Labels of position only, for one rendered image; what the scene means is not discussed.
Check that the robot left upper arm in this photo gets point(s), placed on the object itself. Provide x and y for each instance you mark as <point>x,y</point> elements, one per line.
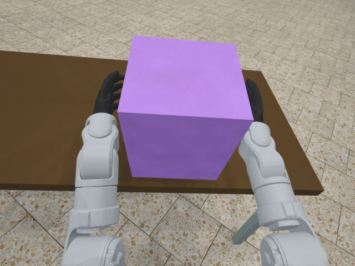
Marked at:
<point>95,251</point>

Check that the robot right forearm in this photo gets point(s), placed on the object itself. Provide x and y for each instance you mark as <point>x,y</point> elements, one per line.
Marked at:
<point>278,208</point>

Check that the robot right upper arm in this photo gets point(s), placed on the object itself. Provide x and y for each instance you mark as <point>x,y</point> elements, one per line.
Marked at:
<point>292,249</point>

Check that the table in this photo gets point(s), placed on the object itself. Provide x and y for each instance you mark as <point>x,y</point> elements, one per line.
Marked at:
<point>45,100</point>

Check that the carton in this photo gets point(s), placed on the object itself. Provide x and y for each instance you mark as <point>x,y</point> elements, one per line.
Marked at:
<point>183,108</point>

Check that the left robot hand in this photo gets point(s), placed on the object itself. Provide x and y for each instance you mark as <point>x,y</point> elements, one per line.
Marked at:
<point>105,97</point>

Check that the robot left forearm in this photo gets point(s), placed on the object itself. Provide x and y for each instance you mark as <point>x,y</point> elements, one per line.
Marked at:
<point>95,203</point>

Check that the right robot hand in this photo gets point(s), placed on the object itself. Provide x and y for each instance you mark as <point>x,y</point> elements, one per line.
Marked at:
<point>255,100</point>

